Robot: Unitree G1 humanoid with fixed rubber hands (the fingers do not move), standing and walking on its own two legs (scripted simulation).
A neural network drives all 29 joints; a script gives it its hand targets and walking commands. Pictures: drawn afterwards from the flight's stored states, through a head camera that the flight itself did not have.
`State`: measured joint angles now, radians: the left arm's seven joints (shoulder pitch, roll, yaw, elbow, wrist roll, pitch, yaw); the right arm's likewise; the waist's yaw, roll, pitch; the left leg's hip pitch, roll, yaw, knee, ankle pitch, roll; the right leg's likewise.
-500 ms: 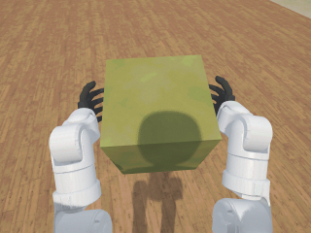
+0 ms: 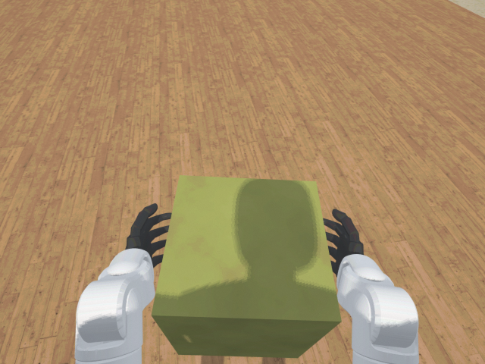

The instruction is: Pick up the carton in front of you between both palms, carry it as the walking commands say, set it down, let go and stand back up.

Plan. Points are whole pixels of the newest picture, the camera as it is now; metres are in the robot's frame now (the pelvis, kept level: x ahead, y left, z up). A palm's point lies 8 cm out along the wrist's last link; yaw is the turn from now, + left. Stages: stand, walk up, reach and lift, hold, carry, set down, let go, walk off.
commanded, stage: carry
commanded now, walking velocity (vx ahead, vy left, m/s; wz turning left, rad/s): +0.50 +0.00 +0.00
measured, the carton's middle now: (243, 273) +0.28 +0.00 +0.02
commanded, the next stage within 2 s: none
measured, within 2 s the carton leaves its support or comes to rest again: neither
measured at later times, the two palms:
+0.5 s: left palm (191, 136) +0.52 +0.10 +0.10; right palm (337, 139) +0.53 -0.20 +0.09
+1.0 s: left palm (191, 71) +0.83 +0.14 +0.08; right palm (299, 75) +0.83 -0.16 +0.08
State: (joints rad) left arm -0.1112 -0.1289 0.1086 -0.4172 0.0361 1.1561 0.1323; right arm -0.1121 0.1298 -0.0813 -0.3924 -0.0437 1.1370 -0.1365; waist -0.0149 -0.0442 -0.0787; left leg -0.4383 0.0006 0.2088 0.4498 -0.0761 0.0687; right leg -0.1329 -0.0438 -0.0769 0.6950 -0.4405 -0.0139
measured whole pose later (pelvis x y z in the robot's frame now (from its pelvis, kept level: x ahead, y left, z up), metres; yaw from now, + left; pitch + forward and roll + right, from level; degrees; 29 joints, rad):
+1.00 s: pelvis +0.60 -0.01 +0.00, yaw -1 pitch +4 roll +0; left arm 0.04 -0.13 0.06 -0.48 0.05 1.21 0.14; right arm 0.04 0.13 -0.04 -0.43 -0.04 1.18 -0.14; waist -0.02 -0.03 -0.12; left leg -0.40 0.06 0.25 0.51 -0.17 0.06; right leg -0.31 -0.08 -0.07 1.10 -0.43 0.01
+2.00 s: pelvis +1.25 -0.02 +0.01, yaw -1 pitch +4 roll +0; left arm 0.03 -0.13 0.05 -0.52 0.04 1.18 0.14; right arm 0.03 0.13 -0.04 -0.49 -0.04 1.16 -0.13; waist -0.01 -0.04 -0.01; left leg -0.41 0.05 0.24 0.47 -0.12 0.07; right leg -0.31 -0.05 -0.06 1.12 -0.45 0.02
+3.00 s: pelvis +1.41 -0.06 +0.01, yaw +2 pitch +2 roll +0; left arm 0.03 -0.13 0.04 -0.44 0.08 1.18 0.11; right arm 0.03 0.13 -0.04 -0.44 -0.08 1.19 -0.11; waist -0.01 0.01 -0.13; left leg -0.15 0.09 0.16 0.50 -0.38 -0.03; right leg -0.31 -0.06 -0.20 0.54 -0.27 -0.03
